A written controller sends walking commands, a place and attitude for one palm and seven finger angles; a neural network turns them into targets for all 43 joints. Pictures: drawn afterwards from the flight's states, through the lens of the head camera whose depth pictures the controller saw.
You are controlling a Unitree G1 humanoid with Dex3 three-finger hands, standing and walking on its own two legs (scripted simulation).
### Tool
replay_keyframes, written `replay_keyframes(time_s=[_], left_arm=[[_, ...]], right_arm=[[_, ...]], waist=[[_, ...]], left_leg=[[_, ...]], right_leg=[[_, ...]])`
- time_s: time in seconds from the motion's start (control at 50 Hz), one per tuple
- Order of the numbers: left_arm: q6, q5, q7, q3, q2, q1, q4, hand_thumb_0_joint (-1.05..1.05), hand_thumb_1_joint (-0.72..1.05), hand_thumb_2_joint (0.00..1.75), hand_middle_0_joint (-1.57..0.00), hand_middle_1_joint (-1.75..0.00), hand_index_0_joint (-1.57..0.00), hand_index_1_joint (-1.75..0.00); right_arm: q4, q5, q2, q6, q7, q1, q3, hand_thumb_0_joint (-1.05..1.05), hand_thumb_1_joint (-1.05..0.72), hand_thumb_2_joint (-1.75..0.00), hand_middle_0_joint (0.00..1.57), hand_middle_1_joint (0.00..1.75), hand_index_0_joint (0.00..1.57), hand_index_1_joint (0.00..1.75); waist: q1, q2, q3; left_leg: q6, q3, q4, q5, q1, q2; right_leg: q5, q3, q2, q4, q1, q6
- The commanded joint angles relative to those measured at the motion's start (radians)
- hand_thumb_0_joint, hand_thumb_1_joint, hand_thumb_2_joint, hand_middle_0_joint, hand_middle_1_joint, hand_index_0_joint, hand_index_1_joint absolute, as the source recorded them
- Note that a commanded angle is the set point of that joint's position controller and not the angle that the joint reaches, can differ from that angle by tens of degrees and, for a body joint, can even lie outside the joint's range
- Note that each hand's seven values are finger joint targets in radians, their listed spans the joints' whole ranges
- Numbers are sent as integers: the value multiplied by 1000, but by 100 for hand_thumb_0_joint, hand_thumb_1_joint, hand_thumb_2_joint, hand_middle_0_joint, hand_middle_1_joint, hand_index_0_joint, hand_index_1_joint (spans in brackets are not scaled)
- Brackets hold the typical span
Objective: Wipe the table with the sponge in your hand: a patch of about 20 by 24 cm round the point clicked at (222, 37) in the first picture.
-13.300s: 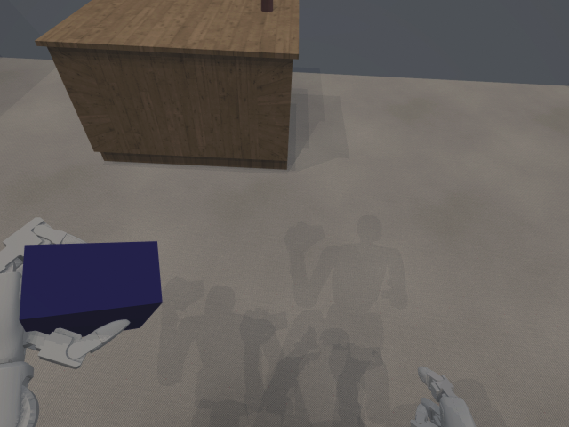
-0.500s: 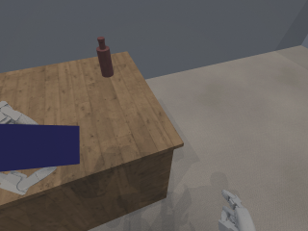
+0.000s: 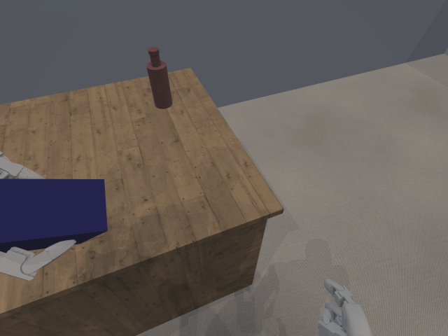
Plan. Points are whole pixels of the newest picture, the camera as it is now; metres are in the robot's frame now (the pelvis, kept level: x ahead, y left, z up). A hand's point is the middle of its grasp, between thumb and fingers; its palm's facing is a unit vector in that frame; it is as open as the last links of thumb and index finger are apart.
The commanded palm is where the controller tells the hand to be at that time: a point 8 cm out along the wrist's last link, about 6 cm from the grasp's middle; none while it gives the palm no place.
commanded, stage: shuffle to correct the standing spot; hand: left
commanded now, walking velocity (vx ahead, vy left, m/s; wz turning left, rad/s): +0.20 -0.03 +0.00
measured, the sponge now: (59, 217) +0.23 +0.23 +0.18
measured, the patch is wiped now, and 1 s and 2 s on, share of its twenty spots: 0.00 0.00 0.00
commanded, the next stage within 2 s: come to a stop and stand still in 0.32 s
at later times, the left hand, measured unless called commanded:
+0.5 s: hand (55, 196) +0.25 +0.23 +0.19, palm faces +0.36 -0.80 -0.48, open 10.1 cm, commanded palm +0.20 +0.27 +0.19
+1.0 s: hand (28, 169) +0.26 +0.26 +0.23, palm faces +0.46 -0.75 -0.47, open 10.1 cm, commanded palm +0.18 +0.27 +0.19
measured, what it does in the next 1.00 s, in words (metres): steps on the spot: left foot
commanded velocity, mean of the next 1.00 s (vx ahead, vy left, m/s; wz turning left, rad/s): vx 0.04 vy -0.01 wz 0.00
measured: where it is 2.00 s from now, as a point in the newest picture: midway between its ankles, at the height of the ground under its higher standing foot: outside the picture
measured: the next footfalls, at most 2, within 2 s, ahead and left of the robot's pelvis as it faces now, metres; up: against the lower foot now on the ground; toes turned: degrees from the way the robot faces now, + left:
left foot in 0.24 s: +0.07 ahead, +0.12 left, +0.00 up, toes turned -4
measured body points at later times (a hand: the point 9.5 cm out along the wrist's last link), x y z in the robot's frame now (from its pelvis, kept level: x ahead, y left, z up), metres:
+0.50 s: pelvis +0.04 -0.01 +0.01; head +0.05 -0.01 +0.46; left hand +0.22 +0.27 +0.22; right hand +0.22 -0.22 -0.07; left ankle +0.05 +0.13 -0.72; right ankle +0.06 -0.08 -0.72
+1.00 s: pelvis +0.03 -0.02 +0.02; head +0.04 -0.01 +0.47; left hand +0.23 +0.29 +0.25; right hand +0.21 -0.24 -0.06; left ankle +0.03 +0.11 -0.72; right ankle +0.06 -0.08 -0.72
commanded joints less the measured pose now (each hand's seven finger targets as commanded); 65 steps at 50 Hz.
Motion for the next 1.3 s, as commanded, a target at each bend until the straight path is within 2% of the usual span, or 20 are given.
replay_keyframes(time_s=[0.0, 0.08, 0.16, 0.2, 0.24, 0.3, 0.36, 0.42, 0.5, 0.54, 0.7, 0.86, 0.88, 0.9, 0.94, 1.04, 1.1, 1.16, 1.18, 1.28], left_arm=[[1, -13, 8, 35, 83, -92, -123, 0, 10, 130, -120, -160, -120, -160], [-24, 3, 19, 35, 126, -215, -192, 0, 10, 130, -120, -160, -120, -160], [-29, 6, 33, -2, 90, -218, -205, 0, 10, 130, -120, -160, -120, -160], [-34, 2, 32, -15, 80, -204, -256, 0, 10, 130, -120, -160, -120, -160], [-38, 14, 33, -2, 101, -206, -307, 0, 10, 130, -120, -160, -120, -160], [-24, 10, 6, 43, 129, -122, -275, 0, 10, 130, -120, -160, -120, -160], [-16, -5, 0, 59, 104, 3, -239, 0, 10, 130, -120, -160, -120, -160], [-10, -16, -9, 73, 106, 54, -197, 0, 10, 130, -120, -160, -120, -160], [25, -39, 0, 42, 89, -42, -142, 0, 10, 130, -120, -160, -120, -160], [32, -37, 8, 23, 90, -79, -163, 0, 10, 130, -120, -160, -120, -160], [18, -13, 39, 6, 105, -88, -259, 0, 10, 130, -120, -160, -120, -160], [34, -33, 36, 31, 89, 45, -176, 0, 10, 130, -120, -160, -120, -160], [-137, -71, 20, 241, 831, -875, -476, 0, 10, 130, -120, -160, -120, -160], [-81, -23, -2, 260, 365, -550, -47, 0, 10, 130, -120, -160, -120, -160], [-52, -38, 7, 181, 315, -394, 64, 0, 10, 130, -120, -160, -120, -160], [-93, -78, -28, -10, 131, -89, 48, 0, 10, 130, -120, -160, -120, -160], [-119, -86, -14, -23, 118, -41, -24, 0, 10, 130, -120, -160, -120, -160], [-148, -73, 15, 88, 239, -134, -97, 0, 10, 130, -120, -160, -120, -160], [-157, -66, 23, 158, 343, -203, -142, 0, 10, 130, -120, -160, -120, -160], [-145, -57, 34, 122, 319, -260, -202, 0, 10, 130, -120, -160, -120, -160]], right_arm=[[-126, 4, -136, -34, -11, -77, -61, 0, -90, -90, 20, 30, 20, 30], [-94, -7, -125, -46, -17, -105, -29, 0, -90, -90, 20, 30, 20, 30], [-100, -28, -108, -69, -36, -99, -36, 0, -90, -90, 20, 30, 20, 30], [-107, -25, -138, -72, -41, -90, -61, 0, -90, -90, 20, 30, 20, 30], [-134, -13, -162, -60, -28, -94, -70, 0, -90, -90, 20, 30, 20, 30], [-132, -21, -126, -48, -17, -118, -58, 0, -90, -90, 20, 30, 20, 30], [-144, -2, -140, -32, -2, -78, -59, 0, -90, -90, 20, 30, 20, 30], [-160, 11, -141, -21, -4, -76, -53, 0, -90, -90, 20, 30, 20, 30], [-138, 7, -131, -28, -16, -48, -59, 0, -90, -90, 20, 30, 20, 30], [-135, 6, -133, -32, -20, -75, -52, 0, -90, -90, 20, 30, 20, 30], [-130, -7, -142, -52, -46, -121, -42, 0, -90, -90, 20, 30, 20, 30], [-144, 0, -150, -24, -41, -94, -52, 0, -90, -90, 20, 30, 20, 30], [-270, 75, -182, 0, -111, 102, 123, 0, -90, -90, 20, 30, 20, 30], [-185, 60, -101, -50, -100, 25, -26, 0, -90, -90, 20, 30, 20, 30], [-170, 22, -197, -74, -44, -53, -16, 0, -90, -90, 20, 30, 20, 30], [-166, 27, -202, -128, 43, -14, -33, 0, -90, -90, 20, 30, 20, 30], [-161, 32, -195, -153, 67, -11, -38, 0, -90, -90, 20, 30, 20, 30], [-140, 17, -203, -173, 61, -22, -43, 0, -90, -90, 20, 30, 20, 30], [-130, 13, -219, -165, 56, -37, -42, 0, -90, -90, 20, 30, 20, 30], [-97, -3, -223, -164, 54, -38, -47, 0, -90, -90, 20, 30, 20, 30]], waist=[[34, -302, -61], [13, -101, -84], [23, -75, -136], [13, 61, -143], [21, 275, -127], [22, 246, -84], [26, 197, -130], [26, 133, -165], [-12, -176, -156], [5, -148, -124], [24, 73, -169], [21, -6, -138], [-21, 222, 28], [11, 47, -61], [44, 6, -14], [77, 34, -95], [80, -16, -111], [74, -133, -113], [66, -107, -123], [49, 111, -186]], left_leg=[[25, 3, 411, -236, -273, -65], [23, -15, 274, -117, -166, 4], [42, 98, -131, 47, 151, -90], [63, -12, -242, 106, 298, -13], [189, -380, -325, 383, 363, 242], [212, -362, -357, 383, 221, 251], [155, -151, -251, 494, 157, 184], [94, -82, -159, 345, 52, 137], [14, 2, 37, -50, 24, -64], [23, -22, 41, -58, 51, -54], [45, -103, -210, 397, 167, 37], [31, -85, -215, 125, 99, -6], [62, -64, -337, 65, 24, -43], [48, -72, -280, 2, 64, 41], [44, -71, -227, -7, 62, -14], [53, -60, -199, -3, 64, -39], [54, -78, -203, 65, 88, -34], [46, -99, -175, 90, 62, -54], [47, -107, -168, 78, 72, -56], [38, -138, -177, 164, 62, -51]], right_leg=[[-300, 593, -378, -465, 108, -185], [207, 340, -315, -320, 101, -167], [150, 180, -200, -256, 84, -96], [116, 154, -154, -99, 12, -52], [-134, 67, -25, 159, -183, 18], [-182, 86, -40, 302, -177, 21], [-60, 30, -28, 43, -27, 23], [132, 3, -13, -196, 174, 24], [328, 334, -253, -317, 110, -80], [296, 352, -297, -341, 76, -93], [467, 171, -142, -204, 216, 9], [220, 209, -157, -317, 175, -3], [42, 64, -32, -280, 236, 85], [-107, 75, -67, -253, 136, 47], [-54, 142, -86, -324, 49, 19], [-49, 175, -123, -311, 74, -2], [31, 147, -112, -288, 88, 8], [67, 169, -128, -298, 108, 14], [73, 186, -130, -287, 104, 9], [252, 155, -130, -199, 195, -7]])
